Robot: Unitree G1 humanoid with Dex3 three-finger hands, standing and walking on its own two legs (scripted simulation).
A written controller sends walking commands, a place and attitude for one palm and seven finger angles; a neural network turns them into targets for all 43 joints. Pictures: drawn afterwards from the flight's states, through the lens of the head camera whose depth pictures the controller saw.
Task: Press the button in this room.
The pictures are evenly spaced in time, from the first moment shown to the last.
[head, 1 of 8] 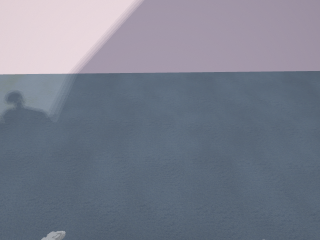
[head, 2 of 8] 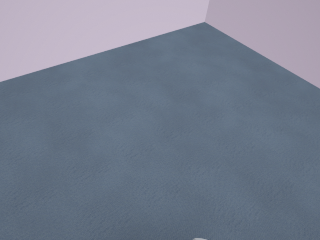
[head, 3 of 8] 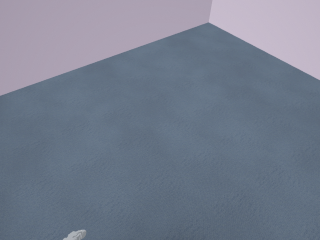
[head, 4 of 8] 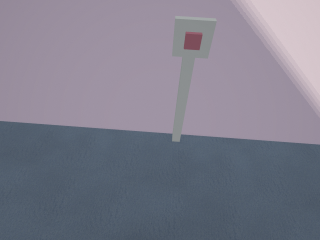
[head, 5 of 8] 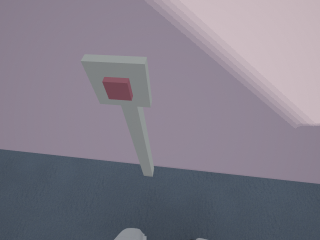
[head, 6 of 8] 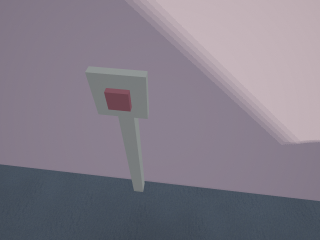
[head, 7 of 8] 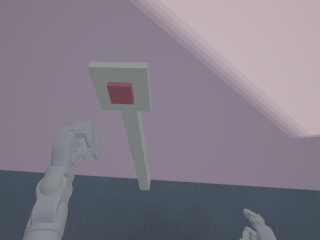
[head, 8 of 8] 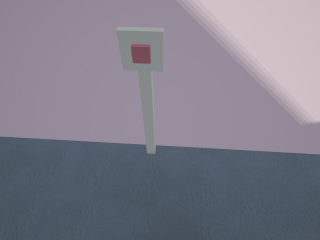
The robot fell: no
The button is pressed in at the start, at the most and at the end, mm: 0 13 0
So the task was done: yes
